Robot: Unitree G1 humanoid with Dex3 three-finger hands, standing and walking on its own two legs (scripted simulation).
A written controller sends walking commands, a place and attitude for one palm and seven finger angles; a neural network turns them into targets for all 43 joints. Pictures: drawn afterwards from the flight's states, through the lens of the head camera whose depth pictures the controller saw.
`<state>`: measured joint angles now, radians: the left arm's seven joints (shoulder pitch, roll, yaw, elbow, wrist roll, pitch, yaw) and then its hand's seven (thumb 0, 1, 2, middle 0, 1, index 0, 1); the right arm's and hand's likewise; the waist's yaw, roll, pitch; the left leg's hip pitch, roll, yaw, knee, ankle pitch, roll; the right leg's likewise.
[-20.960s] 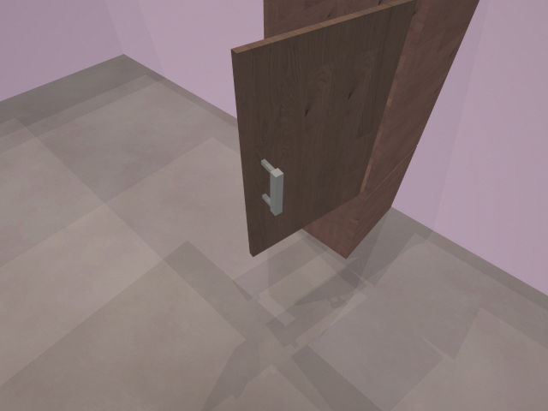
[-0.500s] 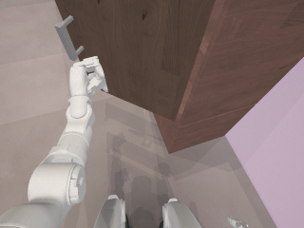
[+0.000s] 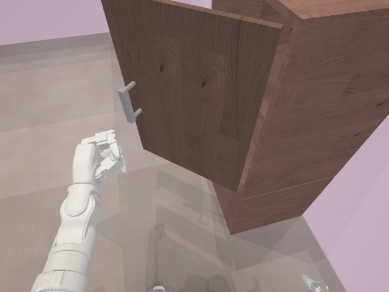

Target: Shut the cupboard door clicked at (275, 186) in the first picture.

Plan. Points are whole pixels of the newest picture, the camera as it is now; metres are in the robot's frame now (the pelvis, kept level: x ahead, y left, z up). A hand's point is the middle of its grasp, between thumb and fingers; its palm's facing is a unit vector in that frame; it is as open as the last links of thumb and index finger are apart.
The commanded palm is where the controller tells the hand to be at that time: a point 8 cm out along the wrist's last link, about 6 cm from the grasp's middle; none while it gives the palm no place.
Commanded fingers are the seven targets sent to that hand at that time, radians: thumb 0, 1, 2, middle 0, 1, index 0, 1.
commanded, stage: draw the hand back to the body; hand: left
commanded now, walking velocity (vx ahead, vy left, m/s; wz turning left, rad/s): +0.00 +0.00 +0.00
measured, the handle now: (131, 102) +0.65 +0.21 -0.01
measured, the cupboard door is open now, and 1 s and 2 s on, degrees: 46 46 46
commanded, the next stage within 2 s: step back with the hand held close in 1.06 s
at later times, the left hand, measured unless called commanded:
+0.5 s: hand (27, 189) +0.25 +0.26 +0.16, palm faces +0.36 -0.87 -0.33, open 4.7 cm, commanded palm +0.20 +0.29 +0.19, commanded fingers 0.00 0.90 0.90 -0.42 -0.54 -0.42 -0.54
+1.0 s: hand out of the picture +0.21 +0.27 +0.20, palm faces +0.47 -0.79 -0.40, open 7.4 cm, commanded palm +0.16 +0.31 +0.22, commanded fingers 0.00 0.90 0.90 -0.20 -0.30 -0.20 -0.30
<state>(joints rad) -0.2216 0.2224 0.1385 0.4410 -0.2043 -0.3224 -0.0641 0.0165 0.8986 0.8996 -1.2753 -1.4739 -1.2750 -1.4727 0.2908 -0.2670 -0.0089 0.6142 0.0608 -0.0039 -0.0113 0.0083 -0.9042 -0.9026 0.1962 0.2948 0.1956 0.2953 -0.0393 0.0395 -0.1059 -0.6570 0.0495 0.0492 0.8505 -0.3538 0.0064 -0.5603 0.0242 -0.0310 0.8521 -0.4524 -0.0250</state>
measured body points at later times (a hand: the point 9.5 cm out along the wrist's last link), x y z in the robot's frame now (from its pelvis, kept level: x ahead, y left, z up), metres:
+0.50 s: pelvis +0.03 +0.01 +0.04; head +0.01 -0.01 +0.49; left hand +0.22 +0.30 +0.18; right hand +0.24 -0.18 -0.04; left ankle +0.04 +0.12 -0.70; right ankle -0.02 -0.10 -0.70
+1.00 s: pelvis +0.03 +0.00 +0.04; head +0.01 -0.02 +0.49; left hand +0.18 +0.31 +0.22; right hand +0.22 -0.22 -0.04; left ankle +0.04 +0.12 -0.70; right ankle -0.02 -0.10 -0.70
